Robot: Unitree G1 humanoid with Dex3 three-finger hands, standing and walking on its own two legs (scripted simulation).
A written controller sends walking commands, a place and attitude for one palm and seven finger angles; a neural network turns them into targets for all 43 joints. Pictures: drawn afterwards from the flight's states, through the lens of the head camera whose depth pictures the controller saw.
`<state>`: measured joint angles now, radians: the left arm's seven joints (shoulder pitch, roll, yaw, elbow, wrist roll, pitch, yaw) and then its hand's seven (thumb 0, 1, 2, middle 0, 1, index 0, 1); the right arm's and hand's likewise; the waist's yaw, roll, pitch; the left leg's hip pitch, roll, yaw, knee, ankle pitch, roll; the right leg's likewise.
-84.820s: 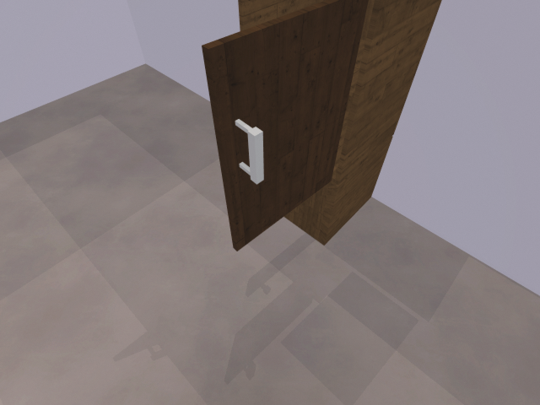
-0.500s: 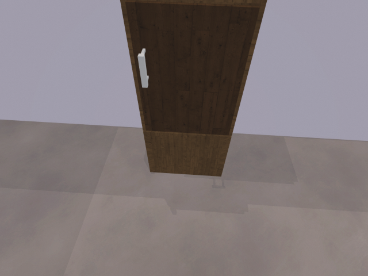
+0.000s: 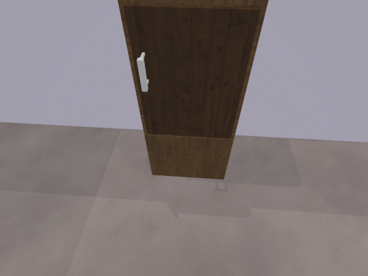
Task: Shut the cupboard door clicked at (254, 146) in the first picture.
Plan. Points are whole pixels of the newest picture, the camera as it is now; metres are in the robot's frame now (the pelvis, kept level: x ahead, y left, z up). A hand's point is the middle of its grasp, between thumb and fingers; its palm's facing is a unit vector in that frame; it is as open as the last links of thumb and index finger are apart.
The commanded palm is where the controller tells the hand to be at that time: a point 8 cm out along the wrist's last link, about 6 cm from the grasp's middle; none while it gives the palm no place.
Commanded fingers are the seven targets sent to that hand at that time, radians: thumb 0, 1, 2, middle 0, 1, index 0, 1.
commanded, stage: stand and wait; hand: left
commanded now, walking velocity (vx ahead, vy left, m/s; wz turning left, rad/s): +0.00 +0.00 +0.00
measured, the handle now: (143, 72) +0.79 +0.20 +0.02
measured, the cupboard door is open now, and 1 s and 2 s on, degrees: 0 0 0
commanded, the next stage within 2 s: none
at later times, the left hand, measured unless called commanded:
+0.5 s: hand out of the picture +0.07 +0.22 -0.16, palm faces -0.02 -0.95 -0.30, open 7.4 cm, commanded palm none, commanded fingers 0.00 0.90 0.90 -0.20 -0.30 -0.20 -0.30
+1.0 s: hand out of the picture +0.06 +0.21 -0.16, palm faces -0.02 -0.95 -0.30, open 7.4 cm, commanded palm none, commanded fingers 0.00 0.90 0.90 -0.20 -0.30 -0.20 -0.30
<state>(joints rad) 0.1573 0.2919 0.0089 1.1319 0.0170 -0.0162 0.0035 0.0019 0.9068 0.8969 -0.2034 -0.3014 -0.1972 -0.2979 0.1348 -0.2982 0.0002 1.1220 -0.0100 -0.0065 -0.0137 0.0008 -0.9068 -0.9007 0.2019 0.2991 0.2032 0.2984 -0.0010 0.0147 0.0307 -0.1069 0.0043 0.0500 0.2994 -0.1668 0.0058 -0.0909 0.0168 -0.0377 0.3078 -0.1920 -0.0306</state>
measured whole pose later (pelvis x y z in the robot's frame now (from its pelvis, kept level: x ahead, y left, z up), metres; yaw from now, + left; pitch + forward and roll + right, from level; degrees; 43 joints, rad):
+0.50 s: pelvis +0.01 -0.01 +0.00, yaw +0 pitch -1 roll +0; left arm 0.15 0.29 0.01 1.13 0.01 -0.02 0.00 0.00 0.91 0.90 -0.20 -0.30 -0.20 -0.30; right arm 0.15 -0.30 0.00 1.13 -0.01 0.00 -0.02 0.00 -0.91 -0.90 0.20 0.30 0.20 0.30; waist -0.01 0.01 0.04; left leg -0.08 0.02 0.05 0.28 -0.17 -0.01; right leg -0.07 0.03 -0.03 0.28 -0.19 -0.04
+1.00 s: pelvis +0.01 -0.01 +0.00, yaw -1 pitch -2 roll +0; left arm 0.16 0.28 0.01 1.13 0.01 -0.02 0.01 0.00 0.91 0.90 -0.20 -0.30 -0.20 -0.30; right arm 0.16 -0.29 0.00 1.13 -0.01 0.00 -0.02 0.00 -0.91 -0.90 0.20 0.30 0.20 0.30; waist -0.01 0.01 0.04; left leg -0.08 0.03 0.05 0.28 -0.17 -0.02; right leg -0.06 0.04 -0.03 0.28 -0.19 -0.05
